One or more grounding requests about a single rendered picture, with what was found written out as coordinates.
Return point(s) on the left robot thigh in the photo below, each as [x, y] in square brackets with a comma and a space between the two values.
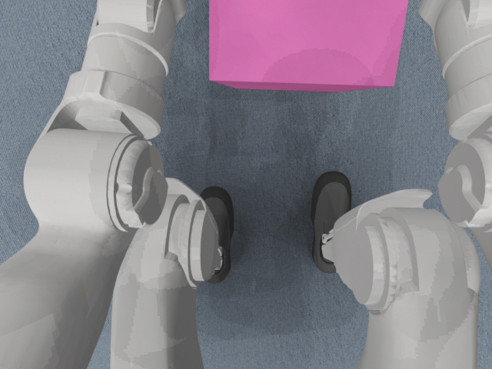
[153, 319]

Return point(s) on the robot right forearm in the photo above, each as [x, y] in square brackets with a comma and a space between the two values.
[462, 31]

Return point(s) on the robot left upper arm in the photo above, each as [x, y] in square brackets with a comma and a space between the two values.
[90, 192]

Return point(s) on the robot left forearm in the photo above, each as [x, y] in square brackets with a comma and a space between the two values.
[122, 77]

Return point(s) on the robot right upper arm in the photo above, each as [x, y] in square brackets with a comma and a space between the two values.
[465, 188]

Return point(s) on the robot left foot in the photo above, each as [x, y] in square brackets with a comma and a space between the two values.
[220, 204]

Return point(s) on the carton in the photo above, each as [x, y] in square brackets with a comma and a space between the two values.
[305, 45]

